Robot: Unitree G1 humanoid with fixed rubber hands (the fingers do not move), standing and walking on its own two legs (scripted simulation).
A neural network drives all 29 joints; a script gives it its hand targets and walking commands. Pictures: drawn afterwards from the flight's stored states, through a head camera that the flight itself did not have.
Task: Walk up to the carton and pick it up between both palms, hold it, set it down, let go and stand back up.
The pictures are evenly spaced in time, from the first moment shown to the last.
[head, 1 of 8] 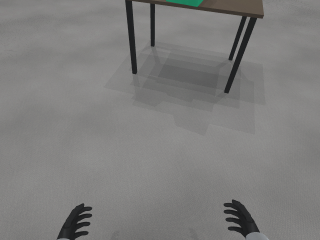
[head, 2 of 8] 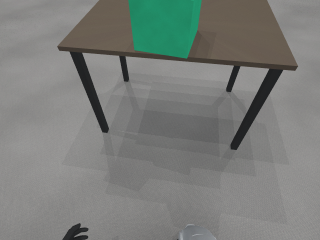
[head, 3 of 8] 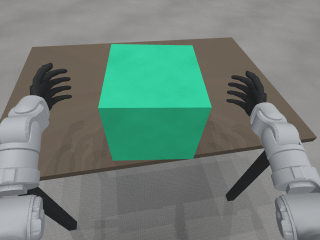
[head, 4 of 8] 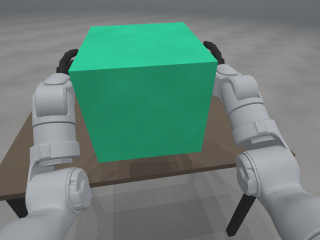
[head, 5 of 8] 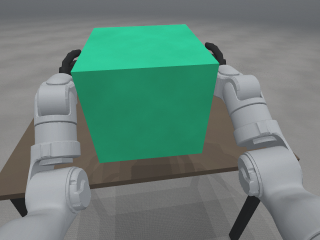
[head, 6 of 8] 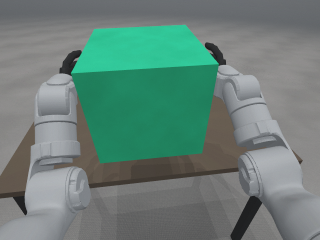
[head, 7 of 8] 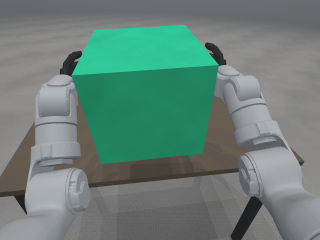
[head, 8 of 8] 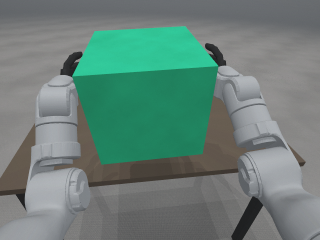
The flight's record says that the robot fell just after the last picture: no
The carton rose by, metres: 0.20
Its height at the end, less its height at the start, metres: +0.19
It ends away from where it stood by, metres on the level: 0.11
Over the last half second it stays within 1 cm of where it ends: yes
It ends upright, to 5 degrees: no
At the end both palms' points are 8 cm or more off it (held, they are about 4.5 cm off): no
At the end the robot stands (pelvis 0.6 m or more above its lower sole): yes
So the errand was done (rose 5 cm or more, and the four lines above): no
